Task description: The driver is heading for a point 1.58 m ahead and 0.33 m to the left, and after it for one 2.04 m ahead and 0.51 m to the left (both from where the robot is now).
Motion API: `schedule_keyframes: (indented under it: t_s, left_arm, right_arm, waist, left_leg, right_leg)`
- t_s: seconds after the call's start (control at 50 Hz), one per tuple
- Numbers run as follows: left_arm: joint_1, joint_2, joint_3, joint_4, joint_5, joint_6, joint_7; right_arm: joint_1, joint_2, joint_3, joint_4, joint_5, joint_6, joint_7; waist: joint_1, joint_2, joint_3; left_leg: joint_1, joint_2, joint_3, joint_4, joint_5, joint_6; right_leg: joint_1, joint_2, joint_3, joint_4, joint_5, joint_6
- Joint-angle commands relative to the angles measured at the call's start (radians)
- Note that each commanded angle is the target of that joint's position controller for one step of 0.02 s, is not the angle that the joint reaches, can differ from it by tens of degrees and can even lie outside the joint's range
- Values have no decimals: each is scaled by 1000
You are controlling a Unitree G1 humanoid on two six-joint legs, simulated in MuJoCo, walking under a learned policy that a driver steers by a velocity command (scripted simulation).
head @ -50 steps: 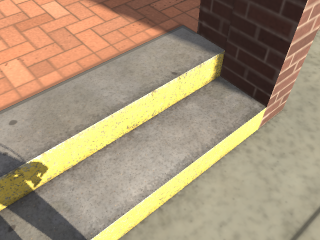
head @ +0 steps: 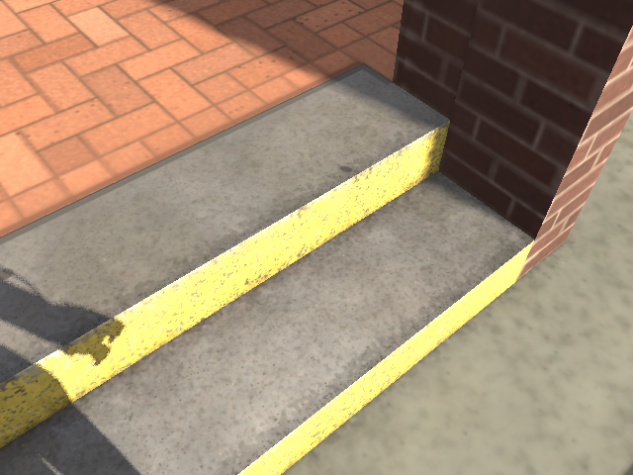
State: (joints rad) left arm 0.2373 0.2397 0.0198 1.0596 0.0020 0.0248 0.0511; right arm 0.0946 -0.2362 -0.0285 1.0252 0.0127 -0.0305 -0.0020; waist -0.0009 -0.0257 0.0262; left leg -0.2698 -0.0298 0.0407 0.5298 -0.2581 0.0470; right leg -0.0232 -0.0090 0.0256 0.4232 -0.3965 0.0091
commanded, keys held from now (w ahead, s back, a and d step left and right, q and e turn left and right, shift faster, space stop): w+shift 0.10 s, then w+q+shift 0.56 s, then w+e+shift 0.20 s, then e+shift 0.14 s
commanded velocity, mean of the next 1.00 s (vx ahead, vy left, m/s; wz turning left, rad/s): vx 0.77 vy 0.00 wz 0.34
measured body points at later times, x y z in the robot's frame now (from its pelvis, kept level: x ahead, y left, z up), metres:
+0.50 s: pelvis +0.14 +0.01 -0.02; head +0.17 +0.02 +0.43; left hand +0.02 +0.24 -0.16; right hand +0.41 -0.15 -0.11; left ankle +0.26 +0.14 -0.68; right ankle -0.05 -0.13 -0.73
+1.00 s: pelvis +0.48 +0.15 +0.05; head +0.51 +0.17 +0.50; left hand +0.60 +0.40 -0.03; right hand +0.58 -0.08 -0.09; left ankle +0.27 +0.13 -0.65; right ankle +0.61 +0.14 -0.57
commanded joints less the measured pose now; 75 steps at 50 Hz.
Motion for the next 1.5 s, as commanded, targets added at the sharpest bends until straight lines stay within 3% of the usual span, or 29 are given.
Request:
schedule_keyframes:
  t_s: [0.02,0.08,0.14,0.2,0.24,0.4,0.52,0.56,0.58,0.62,0.66,0.72,0.8,0.86,0.9,0.94,0.96,0.98,1.0,1.02,1.06,1.08,1.14,1.28,1.38,1.4,1.42,1.44,1.5]
  left_arm:
    - [74,78,16,-8,-11,-4,-4]
    - [-12,58,13,-69,-26,-68,-21]
    - [187,72,28,-8,-4,-116,-26]
    - [297,200,78,24,-1,-140,-17]
    - [198,83,52,-32,2,-159,-20]
    - [159,118,27,-108,23,-143,-17]
    - [37,270,50,-201,21,-106,-7]
    - [-249,219,49,-299,-36,-139,-34]
    - [-145,8,-10,-363,1,-201,-49]
    - [-75,54,-6,-450,-33,-243,-60]
    - [-90,13,-21,-463,-16,-212,-56]
    - [13,-47,-55,-457,-27,-116,-68]
    - [-246,-144,-110,-586,-44,-109,-42]
    - [-444,-111,-155,-732,-40,-126,-72]
    - [-395,-30,-114,-723,-31,-129,-88]
    - [-67,131,-37,-623,-13,-115,-88]
    - [67,192,-21,-558,-7,-107,-102]
    - [203,248,4,-477,12,-91,-117]
    - [207,335,13,-432,79,-79,-100]
    - [182,188,-7,-457,106,-72,-49]
    - [260,57,-25,-326,-9,-69,-50]
    - [249,25,-27,-299,-2,-65,-57]
    - [60,1,-30,-355,2,-62,-76]
    - [238,122,31,-308,0,20,-21]
    - [53,210,90,-405,-33,14,5]
    - [-31,197,93,-459,-16,-14,-5]
    - [14,52,70,-507,-9,-27,-27]
    - [207,70,78,-461,21,-35,-72]
    - [112,91,62,-503,-12,41,-36]
  right_arm:
    - [89,-171,-49,4,19,4,-11]
    - [134,-214,-65,-1,6,-32,-17]
    - [-146,-165,-49,-131,20,-50,-9]
    - [-207,-90,-25,-222,49,-71,1]
    - [-64,-103,-33,-174,63,-71,10]
    - [-150,-6,1,-286,20,-31,52]
    - [123,-143,-56,-333,17,6,61]
    - [569,-252,-129,-197,-7,17,27]
    - [381,-273,-84,-186,-31,3,40]
    - [378,-167,-63,-246,-45,-19,49]
    - [299,-128,-44,-228,-12,-22,43]
    - [159,-51,8,-203,-38,-17,27]
    - [354,-61,30,-81,-27,-52,11]
    - [404,-68,45,-57,-12,-17,-32]
    - [432,-82,57,-51,11,-56,-66]
    - [312,-383,-32,-119,-22,-30,-70]
    - [212,-394,-37,-162,-38,1,-72]
    - [108,-363,-43,-240,-58,12,-85]
    - [99,-95,17,-357,-110,-22,-31]
    - [196,-107,15,-345,-95,-95,47]
    - [-26,33,58,-501,-67,-105,103]
    - [-41,130,96,-532,-74,-101,108]
    - [59,59,103,-533,-28,-82,84]
    - [-339,145,158,-795,-68,-76,-15]
    - [-19,-43,24,-674,-16,-68,-37]
    - [162,-144,-17,-627,-7,-73,-34]
    - [217,-197,-22,-586,-66,-51,-38]
    - [74,-95,-2,-637,-77,-32,-60]
    - [-100,111,30,-559,5,-8,-82]
  waist:
    - [-25,97,-35]
    - [-25,201,99]
    - [151,152,90]
    - [169,-222,86]
    - [92,-125,92]
    - [75,-66,116]
    - [-186,-164,-103]
    - [-418,137,-106]
    - [-134,382,12]
    - [-73,154,-176]
    - [12,-36,-20]
    - [132,47,116]
    - [7,96,112]
    - [-4,22,31]
    - [50,98,-252]
    - [218,326,-435]
    - [255,306,-430]
    - [288,135,-417]
    - [107,-543,-423]
    - [103,-360,-595]
    - [39,61,-131]
    - [-13,134,-34]
    - [-134,151,62]
    - [-9,-52,-83]
    - [-165,-271,-345]
    - [-230,-138,-441]
    - [-139,455,-549]
    - [-45,521,-539]
    - [74,98,-15]
  left_leg:
    - [162,134,-243,-161,-414,113]
    - [13,341,-627,-411,-681,218]
    - [-309,190,-405,-376,-393,88]
    - [-691,49,-117,375,-143,-28]
    - [-785,78,-178,547,-48,5]
    - [-510,120,39,531,194,-29]
    - [39,6,153,446,-11,129]
    - [553,28,50,-90,319,227]
    - [546,145,-313,11,650,229]
    - [491,331,-766,-260,87,454]
    - [250,293,-704,-282,-295,349]
    - [-270,194,-329,-306,-132,229]
    - [-65,234,-230,-301,53,179]
    - [-75,216,-42,-508,274,82]
    - [-175,146,51,-412,1463,76]
    - [329,254,11,-97,2291,95]
    - [527,260,11,126,2370,98]
    - [393,211,-30,459,1961,86]
    - [-226,-173,-112,1080,72,-23]
    - [-386,-185,-336,1518,-8,29]
    - [-736,-131,-236,1709,-126,50]
    - [-829,-99,-198,1818,-148,64]
    - [-801,-18,-69,1648,-143,27]
    - [-786,0,83,1167,-113,-50]
    - [-194,-55,15,580,-160,8]
    - [52,58,-190,452,-11,78]
    - [273,382,-744,40,393,278]
    - [173,555,-1152,-117,467,425]
    - [-266,347,-474,29,-70,168]
  right_leg:
    - [-233,32,-40,64,-137,-51]
    - [-316,-2,-11,226,-97,-116]
    - [80,-34,-14,-74,2,-187]
    - [287,-396,447,-304,-231,-236]
    - [335,-339,297,-288,-72,-166]
    - [2,-205,-194,-319,459,-101]
    - [-20,-282,-268,229,1650,-92]
    - [-430,-40,-237,1082,746,-36]
    - [-839,38,-99,1418,-98,-44]
    - [-962,63,61,1485,-30,-46]
    - [-1076,-33,57,1487,18,-29]
    - [-1026,-95,-28,1588,69,12]
    - [-1399,-33,8,1859,30,-23]
    - [-1199,-85,-151,1246,117,-53]
    - [-398,86,-359,1026,261,-71]
    - [-399,123,-287,814,11,-86]
    - [-439,132,-192,555,14,-109]
    - [-253,117,51,327,162,-156]
    - [96,-170,754,48,710,-374]
    - [226,-260,1098,-83,674,-397]
    - [-20,-158,755,8,471,-281]
    - [-133,-100,569,32,435,-243]
    - [-431,24,268,-39,474,-182]
    - [-354,31,383,-160,661,-191]
    - [-45,-78,385,33,1677,-142]
    - [-99,-38,363,274,1634,-137]
    - [-444,221,221,784,353,-45]
    - [-583,279,296,1258,-180,42]
    - [-720,81,74,1319,-29,48]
